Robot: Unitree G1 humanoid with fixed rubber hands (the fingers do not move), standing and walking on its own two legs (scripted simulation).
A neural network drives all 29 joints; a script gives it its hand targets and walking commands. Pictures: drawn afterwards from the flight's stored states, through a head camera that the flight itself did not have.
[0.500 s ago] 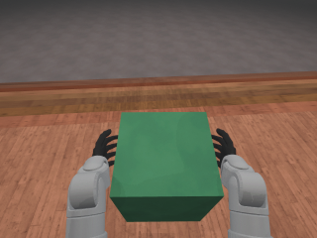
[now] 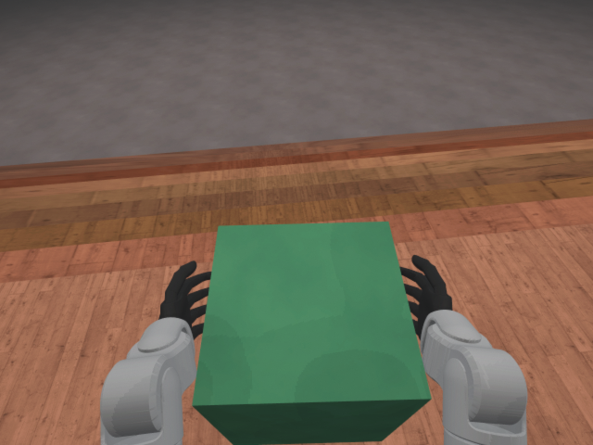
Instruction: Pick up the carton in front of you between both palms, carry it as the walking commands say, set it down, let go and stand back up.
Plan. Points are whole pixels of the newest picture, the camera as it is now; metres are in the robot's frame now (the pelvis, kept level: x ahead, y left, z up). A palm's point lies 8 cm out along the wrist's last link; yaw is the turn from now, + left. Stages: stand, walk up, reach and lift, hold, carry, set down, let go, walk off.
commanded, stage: carry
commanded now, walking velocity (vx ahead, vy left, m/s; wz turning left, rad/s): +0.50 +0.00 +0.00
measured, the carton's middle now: (305, 341) +0.24 +0.00 +0.03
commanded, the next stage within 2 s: none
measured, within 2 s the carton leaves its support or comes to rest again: neither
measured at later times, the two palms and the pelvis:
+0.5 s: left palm (206, 158) +0.56 +0.16 +0.10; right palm (371, 152) +0.56 -0.14 +0.11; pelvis +0.33 +0.02 +0.00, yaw -2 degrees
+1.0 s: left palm (237, 61) +0.96 +0.13 +0.12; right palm (353, 61) +0.96 -0.17 +0.11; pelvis +0.65 -0.01 -0.01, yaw +0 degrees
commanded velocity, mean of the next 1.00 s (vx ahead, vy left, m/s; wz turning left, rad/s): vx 0.50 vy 0.00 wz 0.00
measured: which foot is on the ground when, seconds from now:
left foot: up 0.00-0.46, down 0.48-1.00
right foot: down 0.00-0.52, up 0.54-0.96, down 0.98-1.00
